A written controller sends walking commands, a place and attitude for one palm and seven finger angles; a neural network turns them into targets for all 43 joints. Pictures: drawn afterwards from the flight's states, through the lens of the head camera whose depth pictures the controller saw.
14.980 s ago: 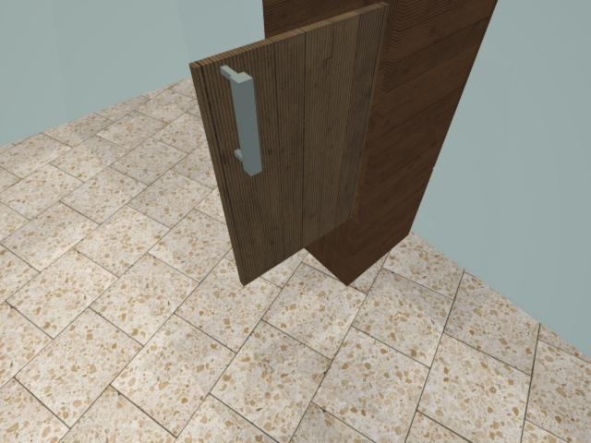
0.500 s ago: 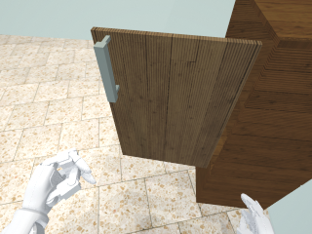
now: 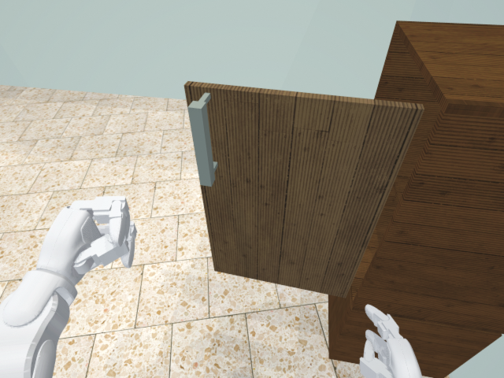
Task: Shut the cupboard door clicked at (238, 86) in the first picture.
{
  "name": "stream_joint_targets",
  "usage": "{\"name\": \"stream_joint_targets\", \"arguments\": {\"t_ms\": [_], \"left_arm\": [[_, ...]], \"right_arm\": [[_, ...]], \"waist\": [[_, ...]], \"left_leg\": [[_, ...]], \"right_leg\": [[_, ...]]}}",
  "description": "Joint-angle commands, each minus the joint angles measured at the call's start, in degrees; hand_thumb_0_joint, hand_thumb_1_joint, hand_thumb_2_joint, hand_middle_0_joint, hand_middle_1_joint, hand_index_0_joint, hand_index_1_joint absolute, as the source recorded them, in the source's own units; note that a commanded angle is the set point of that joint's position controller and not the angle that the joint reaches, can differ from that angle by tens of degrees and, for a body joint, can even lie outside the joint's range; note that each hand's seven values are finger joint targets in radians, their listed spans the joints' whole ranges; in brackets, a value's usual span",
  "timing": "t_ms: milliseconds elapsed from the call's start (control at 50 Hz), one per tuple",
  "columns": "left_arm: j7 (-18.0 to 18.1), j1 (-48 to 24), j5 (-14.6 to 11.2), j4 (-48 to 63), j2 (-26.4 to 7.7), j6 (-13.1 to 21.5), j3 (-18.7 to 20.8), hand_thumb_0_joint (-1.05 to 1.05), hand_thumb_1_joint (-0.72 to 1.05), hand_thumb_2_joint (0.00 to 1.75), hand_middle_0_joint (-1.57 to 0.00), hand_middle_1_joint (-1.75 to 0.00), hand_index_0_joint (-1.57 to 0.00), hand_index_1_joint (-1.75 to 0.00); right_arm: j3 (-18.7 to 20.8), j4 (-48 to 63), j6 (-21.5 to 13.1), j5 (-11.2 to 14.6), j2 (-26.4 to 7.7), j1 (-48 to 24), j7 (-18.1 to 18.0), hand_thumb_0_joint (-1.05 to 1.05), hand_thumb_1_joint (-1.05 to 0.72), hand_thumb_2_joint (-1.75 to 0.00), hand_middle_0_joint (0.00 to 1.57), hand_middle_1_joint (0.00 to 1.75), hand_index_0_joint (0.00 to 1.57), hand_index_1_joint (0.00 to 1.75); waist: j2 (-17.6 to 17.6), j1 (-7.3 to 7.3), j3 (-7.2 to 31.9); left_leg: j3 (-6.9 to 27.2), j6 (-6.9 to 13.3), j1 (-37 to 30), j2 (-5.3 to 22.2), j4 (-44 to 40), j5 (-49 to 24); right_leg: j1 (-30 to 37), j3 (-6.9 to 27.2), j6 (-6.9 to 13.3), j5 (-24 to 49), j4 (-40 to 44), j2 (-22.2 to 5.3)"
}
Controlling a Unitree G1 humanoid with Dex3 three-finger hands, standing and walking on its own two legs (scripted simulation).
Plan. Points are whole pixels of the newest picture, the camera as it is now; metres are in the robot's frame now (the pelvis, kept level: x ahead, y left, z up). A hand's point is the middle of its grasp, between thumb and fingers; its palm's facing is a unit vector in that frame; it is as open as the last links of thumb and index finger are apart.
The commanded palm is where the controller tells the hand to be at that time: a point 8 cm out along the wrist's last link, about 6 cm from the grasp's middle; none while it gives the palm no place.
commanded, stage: raise the hand and make a fist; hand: left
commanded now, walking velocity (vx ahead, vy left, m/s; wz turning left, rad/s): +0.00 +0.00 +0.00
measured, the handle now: (206, 141) +0.48 +0.15 +0.16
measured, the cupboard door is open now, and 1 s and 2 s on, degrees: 87 87 87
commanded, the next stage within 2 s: bring the fist close to the handle in 0.38 s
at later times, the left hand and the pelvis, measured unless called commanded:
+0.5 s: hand (137, 254) +0.22 +0.18 +0.16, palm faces -0.03 -0.99 -0.12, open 3.1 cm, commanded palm +0.20 +0.22 +0.17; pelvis -0.01 -0.02 +0.00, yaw -1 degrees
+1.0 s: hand (179, 206) +0.30 +0.15 +0.16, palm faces -0.06 -0.99 -0.09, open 3.1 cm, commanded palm +0.28 +0.19 +0.17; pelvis +0.00 -0.03 +0.00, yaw -1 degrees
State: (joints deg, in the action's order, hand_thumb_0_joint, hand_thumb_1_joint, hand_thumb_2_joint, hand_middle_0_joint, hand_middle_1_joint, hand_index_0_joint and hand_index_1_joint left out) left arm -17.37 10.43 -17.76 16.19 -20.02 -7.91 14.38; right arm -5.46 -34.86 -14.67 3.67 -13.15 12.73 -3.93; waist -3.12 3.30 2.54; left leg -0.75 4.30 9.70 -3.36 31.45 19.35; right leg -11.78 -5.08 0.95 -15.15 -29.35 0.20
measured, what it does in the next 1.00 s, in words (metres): stands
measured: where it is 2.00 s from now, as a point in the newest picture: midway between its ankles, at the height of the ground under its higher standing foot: outside the picture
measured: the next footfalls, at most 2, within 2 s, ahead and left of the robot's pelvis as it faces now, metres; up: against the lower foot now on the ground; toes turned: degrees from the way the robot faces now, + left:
none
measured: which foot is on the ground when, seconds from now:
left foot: down 0.00-1.00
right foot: down 0.00-1.00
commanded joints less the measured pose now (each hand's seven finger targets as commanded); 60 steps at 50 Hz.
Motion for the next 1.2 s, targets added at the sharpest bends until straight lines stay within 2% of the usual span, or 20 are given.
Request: {"name": "stream_joint_targets", "arguments": {"t_ms": [0,60,100,160,200,280,320,460,560,620,660,700,720,780,800,880,1020,1100,1120,1180], "left_arm": [[-0.5,-10.2,-1.9,8.1,-8.6,0.2,5.6,0.0,0.9,0.9,-1.3,-1.5,-1.3,-1.5],[-0.8,-9.7,-2.1,9.2,-6.8,-0.4,4.4,0.0,0.9,0.9,-1.3,-1.5,-1.3,-1.5],[0.0,-10.0,-1.9,10.8,-9.0,-0.1,6.2,0.0,0.9,0.9,-1.3,-1.5,-1.3,-1.5],[1.1,-11.8,-1.2,13.9,-9.0,1.2,5.6,0.0,0.9,0.9,-1.3,-1.5,-1.3,-1.5],[2.0,-11.5,-0.9,13.7,-10.3,2.0,6.6,0.0,0.9,0.9,-1.3,-1.5,-1.3,-1.5],[2.6,-11.2,-0.7,12.7,-8.4,2.5,4.8,0.0,0.9,0.9,-1.3,-1.5,-1.3,-1.5],[2.3,-11.3,-0.7,12.3,-8.5,2.3,4.8,0.0,0.9,0.9,-1.3,-1.5,-1.3,-1.5],[1.7,-10.4,-1.3,11.2,-8.3,2.2,4.9,0.0,0.9,0.9,-1.3,-1.5,-1.3,-1.5],[2.3,-20.4,-0.8,8.1,-8.2,3.0,2.8,0.0,0.9,0.9,-1.3,-1.5,-1.3,-1.5],[2.7,-23.5,-0.3,4.7,-10.0,3.1,4.0,0.0,0.9,0.9,-1.3,-1.5,-1.3,-1.5],[2.5,-25.5,0.0,3.8,-8.0,3.2,1.7,0.0,0.9,0.9,-1.3,-1.5,-1.3,-1.5],[2.7,-26.2,0.1,0.2,-11.1,3.0,4.3,0.0,0.9,0.9,-1.3,-1.5,-1.3,-1.5],[2.5,-26.7,0.0,-0.1,-9.1,2.9,3.2,0.0,0.9,0.9,-1.3,-1.5,-1.3,-1.5],[2.6,-29.2,0.2,-2.4,-9.5,2.8,3.5,0.0,0.9,0.9,-1.3,-1.5,-1.3,-1.5],[3.0,-27.7,0.0,-3.4,-11.2,2.8,5.7,0.0,0.9,0.9,-1.3,-1.5,-1.3,-1.5],[3.1,-31.2,0.7,-3.6,-8.8,3.1,3.0,0.0,0.9,0.9,-1.3,-1.5,-1.3,-1.5],[4.4,-37.5,1.5,-6.5,-9.6,4.3,2.9,0.0,0.9,0.9,-1.3,-1.5,-1.3,-1.5],[4.3,-40.0,1.6,-10.4,-12.2,4.5,5.2,0.0,0.9,0.9,-1.3,-1.5,-1.3,-1.5],[3.9,-41.8,1.7,-10.8,-10.2,4.6,2.9,0.0,0.9,0.9,-1.3,-1.5,-1.3,-1.5],[3.6,-45.7,1.7,-13.7,-9.4,4.7,1.7,0.0,0.9,0.9,-1.3,-1.5,-1.3,-1.5]], "right_arm": [[3.2,9.6,-2.8,0.8,-7.7,-8.5,-0.5,0.0,-0.9,-0.9,0.2,0.3,0.2,0.3],[3.3,10.1,-2.3,1.0,-7.5,-9.2,-0.2,0.0,-0.9,-0.9,0.2,0.3,0.2,0.3],[3.4,10.3,-2.3,0.7,-7.7,-9.7,-0.2,0.0,-0.9,-0.9,0.2,0.3,0.2,0.3],[3.5,10.9,-2.3,0.8,-7.2,-9.9,-0.3,0.0,-0.9,-0.9,0.2,0.3,0.2,0.3],[3.4,10.2,-2.6,0.5,-7.4,-9.8,-0.6,0.0,-0.9,-0.9,0.2,0.3,0.2,0.3],[3.4,9.9,-3.0,0.8,-7.2,-9.4,-0.8,0.0,-0.9,-0.9,0.2,0.3,0.2,0.3],[3.5,9.7,-3.1,0.7,-7.5,-9.4,-0.9,0.0,-0.9,-0.9,0.2,0.3,0.2,0.3],[3.6,9.5,-3.6,0.9,-7.6,-9.5,-0.9,0.0,-0.9,-0.9,0.2,0.3,0.2,0.3],[3.6,8.4,-3.9,1.2,-7.7,-9.5,-1.5,0.0,-0.9,-0.9,0.2,0.3,0.2,0.3],[3.7,7.8,-3.8,1.1,-7.8,-9.4,-1.8,0.0,-0.9,-0.9,0.2,0.3,0.2,0.3],[3.5,8.1,-3.9,1.2,-7.6,-9.7,-1.8,0.0,-0.9,-0.9,0.2,0.3,0.2,0.3],[3.7,7.4,-3.5,1.1,-8.0,-9.3,-1.9,0.0,-0.9,-0.9,0.2,0.3,0.2,0.3],[3.6,7.9,-3.2,1.1,-7.7,-9.6,-1.7,0.0,-0.9,-0.9,0.2,0.3,0.2,0.3],[3.8,8.0,-2.8,1.2,-7.8,-9.7,-1.5,0.0,-0.9,-0.9,0.2,0.3,0.2,0.3],[3.9,8.0,-2.7,1.1,-7.9,-9.6,-1.4,0.0,-0.9,-0.9,0.2,0.3,0.2,0.3],[3.9,8.7,-2.2,1.2,-7.6,-9.3,-1.0,0.0,-0.9,-0.9,0.2,0.3,0.2,0.3],[4.1,8.0,-1.3,1.1,-7.9,-9.0,-0.9,0.0,-0.9,-0.9,0.2,0.3,0.2,0.3],[4.3,7.2,-0.5,1.1,-8.4,-8.7,-1.1,0.0,-0.9,-0.9,0.2,0.3,0.2,0.3],[4.2,7.3,-0.2,1.2,-8.1,-8.8,-1.0,0.0,-0.9,-0.9,0.2,0.3,0.2,0.3],[4.2,7.1,0.0,1.4,-8.3,-8.5,-1.2,0.0,-0.9,-0.9,0.2,0.3,0.2,0.3]], "waist": [[2.4,-0.18,3.8],[1.4,-0.57,4.2],[2.2,-0.16,4.2],[0.1,-0.35,5.1],[0.0,-0.3,3.1],[-2.4,-0.76,2.7],[0.1,-0.82,2.5],[1.0,-0.88,3.0],[1.1,-2.19,1.7],[1.4,-1.87,3.3],[0.0,-1.97,4.7],[2.2,-1.51,4.7],[2.4,-1.54,6.1],[1.5,-1.49,6.9],[3.7,-0.81,7.9],[1.5,-1.41,9.0],[2.5,-2.1,9.5],[3.0,-2.14,10.2],[1.8,-2.65,10.2],[2.0,-3.13,10.1]], "left_leg": [[5.6,-4.3,0.2,4.4,-6.9,-17.7],[4.9,-3.9,0.0,4.1,-6.8,-15.9],[5.0,-3.7,0.6,4.2,-6.7,-14.6],[4.8,-3.3,0.0,4.1,-7.2,-12.6],[4.8,-3.2,0.7,4.3,-7.2,-11.1],[4.5,-3.0,0.6,4.0,-7.5,-9.3],[4.5,-2.7,1.0,4.1,-7.3,-9.7],[4.0,-2.4,1.2,3.9,-6.5,-9.4],[4.2,-2.2,1.5,3.7,-6.3,-6.2],[3.9,-2.1,1.8,3.6,-5.8,-6.6],[3.8,-2.1,0.8,3.4,-5.6,-8.2],[3.7,-2.2,2.2,3.6,-5.2,-8.9],[3.4,-2.0,2.0,3.4,-5.0,-9.7],[3.1,-2.1,1.4,3.2,-4.8,-11.8],[3.0,-2.2,2.3,3.4,-4.1,-12.8],[2.4,-2.2,0.8,3.2,-4.2,-15.1],[2.0,-2.1,0.8,3.3,-4.1,-15.0],[1.6,-2.2,1.5,3.3,-3.6,-15.3],[1.6,-2.2,1.2,3.2,-4.0,-15.2],[2.0,-2.1,0.3,3.1,-4.2,-14.9]], "right_leg": [[2.4,1.0,0.9,11.4,3.2,-0.3],[1.6,1.2,0.6,10.6,3.3,-0.5],[2.4,2.0,0.7,9.2,3.7,-0.7],[1.7,1.6,0.5,6.7,3.7,-0.5],[1.3,2.4,0.6,5.2,4.6,-0.7],[0.6,2.2,0.4,3.8,4.7,-0.7],[1.3,2.8,0.4,3.9,5.2,-0.8],[1.1,3.0,0.0,3.6,5.4,-0.9],[-0.9,3.7,-0.3,-0.4,6.0,-1.1],[0.6,5.1,-0.2,-0.8,6.3,-1.7],[0.9,4.6,-0.1,1.7,5.3,-1.7],[2.3,5.6,-0.1,2.4,5.5,-1.9],[2.8,5.7,-0.2,3.7,5.1,-2.1],[2.8,4.8,-0.2,7.4,3.9,-1.9],[4.5,5.8,-0.3,9.0,3.8,-2.3],[3.6,4.5,-0.3,13.0,2.5,-1.9],[3.7,5.3,-0.5,13.4,2.8,-2.1],[4.8,6.4,-0.8,14.8,3.0,-2.5],[4.5,6.1,-0.6,14.6,2.9,-2.4],[3.1,5.5,-0.2,14.1,2.8,-1.9]]}}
